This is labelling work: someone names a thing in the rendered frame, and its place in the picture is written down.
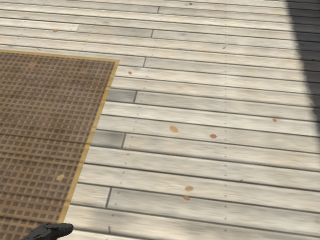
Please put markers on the left robot hand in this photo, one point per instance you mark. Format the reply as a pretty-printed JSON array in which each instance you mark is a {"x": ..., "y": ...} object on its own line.
[{"x": 49, "y": 232}]

